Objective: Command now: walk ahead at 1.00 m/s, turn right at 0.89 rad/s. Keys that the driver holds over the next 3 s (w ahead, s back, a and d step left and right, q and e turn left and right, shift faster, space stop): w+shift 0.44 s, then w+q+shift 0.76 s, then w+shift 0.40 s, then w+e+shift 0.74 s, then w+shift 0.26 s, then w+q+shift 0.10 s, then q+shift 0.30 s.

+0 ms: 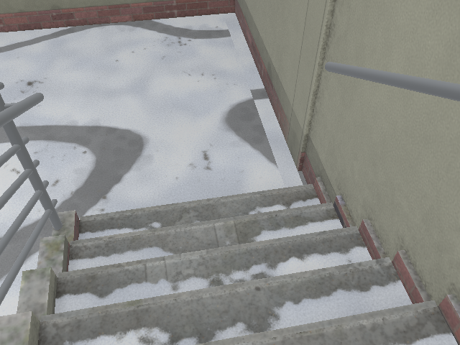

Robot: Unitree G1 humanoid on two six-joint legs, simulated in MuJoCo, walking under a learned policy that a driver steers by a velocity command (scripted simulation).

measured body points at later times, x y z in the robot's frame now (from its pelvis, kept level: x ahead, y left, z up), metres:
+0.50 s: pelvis +0.43 +0.02 -0.23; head +0.43 +0.02 +0.22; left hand +0.69 +0.18 -0.33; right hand +0.23 -0.17 -0.37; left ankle +0.23 +0.16 -0.79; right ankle +0.54 -0.07 -0.96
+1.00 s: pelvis +0.84 +0.01 -0.47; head +0.85 +0.01 -0.02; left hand +0.92 +0.27 -0.59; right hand +0.85 -0.26 -0.61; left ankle +0.76 +0.04 -1.15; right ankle +0.89 -0.15 -1.04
